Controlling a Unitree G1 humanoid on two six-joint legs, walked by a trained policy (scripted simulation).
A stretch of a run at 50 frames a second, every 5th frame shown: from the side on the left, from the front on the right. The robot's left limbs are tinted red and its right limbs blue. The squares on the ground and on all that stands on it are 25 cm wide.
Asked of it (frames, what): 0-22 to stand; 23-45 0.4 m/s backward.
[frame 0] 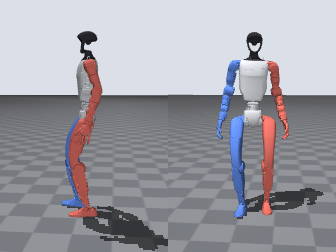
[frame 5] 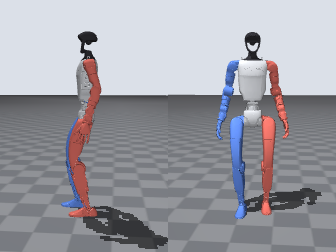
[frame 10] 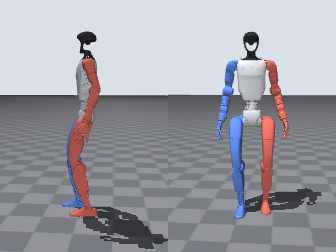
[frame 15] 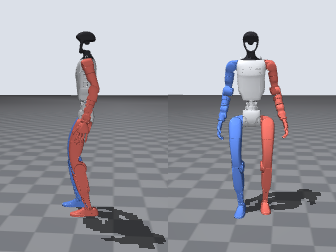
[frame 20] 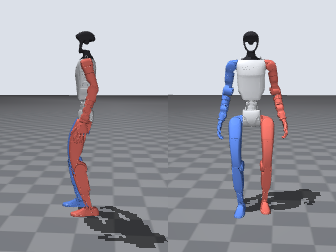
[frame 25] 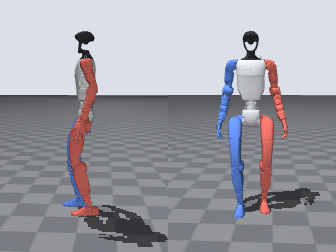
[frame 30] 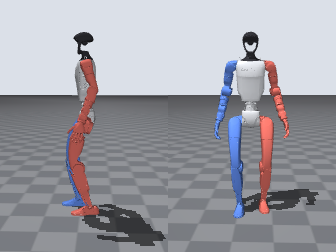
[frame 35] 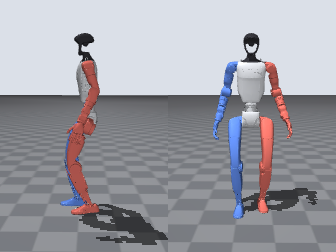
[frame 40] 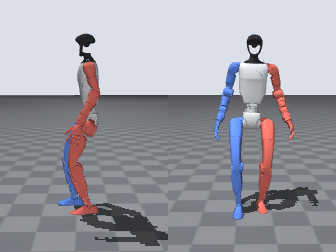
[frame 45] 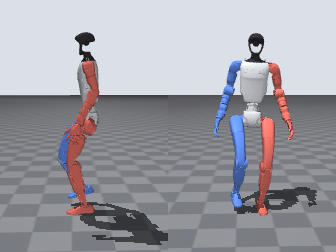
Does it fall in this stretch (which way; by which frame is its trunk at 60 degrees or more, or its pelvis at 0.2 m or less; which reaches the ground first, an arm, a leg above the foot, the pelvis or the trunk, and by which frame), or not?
no
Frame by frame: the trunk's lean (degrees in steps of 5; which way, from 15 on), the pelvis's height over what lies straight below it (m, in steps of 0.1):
0: 0, 0.8
5: 0, 0.8
10: 0, 0.8
15: 0, 0.8
20: 0, 0.8
25: 0, 0.8
30: 5, 0.8
35: 5, 0.8
40: 5, 0.8
45: 5, 0.8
